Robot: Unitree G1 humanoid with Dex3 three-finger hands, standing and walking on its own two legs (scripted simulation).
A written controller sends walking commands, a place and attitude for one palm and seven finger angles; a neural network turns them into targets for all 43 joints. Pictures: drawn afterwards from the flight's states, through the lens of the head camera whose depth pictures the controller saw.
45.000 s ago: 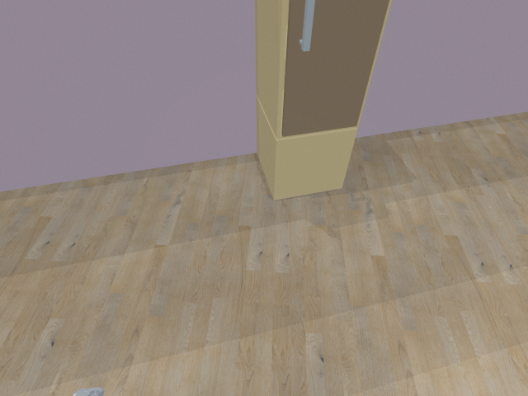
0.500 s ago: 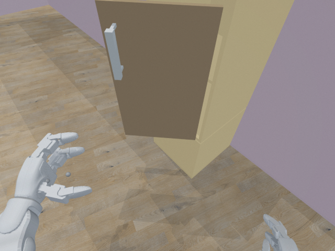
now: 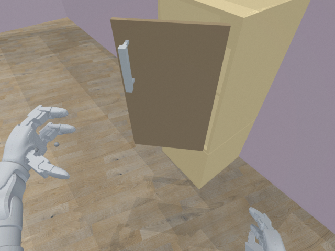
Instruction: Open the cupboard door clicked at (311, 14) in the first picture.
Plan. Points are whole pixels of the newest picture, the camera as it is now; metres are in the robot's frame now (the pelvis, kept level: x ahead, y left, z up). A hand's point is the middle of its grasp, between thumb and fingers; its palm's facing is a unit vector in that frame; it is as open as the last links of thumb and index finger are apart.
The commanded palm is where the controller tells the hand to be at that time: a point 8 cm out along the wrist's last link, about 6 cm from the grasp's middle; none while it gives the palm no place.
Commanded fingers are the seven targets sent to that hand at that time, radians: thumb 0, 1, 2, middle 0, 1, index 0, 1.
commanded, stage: raise the hand with hooked fingers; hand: left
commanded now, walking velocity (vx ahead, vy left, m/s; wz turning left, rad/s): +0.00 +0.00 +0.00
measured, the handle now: (128, 67) +0.62 +0.20 +0.12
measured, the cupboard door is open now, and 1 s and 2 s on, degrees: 44 44 44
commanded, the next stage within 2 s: move the hooked fingers beside the handle in 0.54 s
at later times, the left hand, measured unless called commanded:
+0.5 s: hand (69, 139) +0.30 +0.25 +0.13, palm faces +0.04 -1.00 -0.02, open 14.0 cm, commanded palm +0.27 +0.29 +0.14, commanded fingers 0.00 -0.50 0.30 -0.30 -1.20 -0.30 -1.20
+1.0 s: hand (82, 120) +0.36 +0.24 +0.14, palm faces +0.01 -1.00 -0.01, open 14.0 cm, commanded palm +0.33 +0.29 +0.14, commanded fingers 0.00 -0.50 0.30 -0.30 -1.20 -0.30 -1.20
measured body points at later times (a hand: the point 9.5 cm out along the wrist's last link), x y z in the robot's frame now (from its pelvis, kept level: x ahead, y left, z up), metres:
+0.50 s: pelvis +0.00 -0.02 +0.00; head +0.00 -0.03 +0.45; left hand +0.29 +0.30 +0.14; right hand +0.17 -0.26 -0.07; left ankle +0.00 +0.10 -0.73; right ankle +0.00 -0.11 -0.73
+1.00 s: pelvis -0.01 -0.02 +0.00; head +0.01 -0.03 +0.45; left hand +0.35 +0.30 +0.14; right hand +0.13 -0.27 -0.09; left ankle +0.00 +0.10 -0.73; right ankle +0.00 -0.11 -0.73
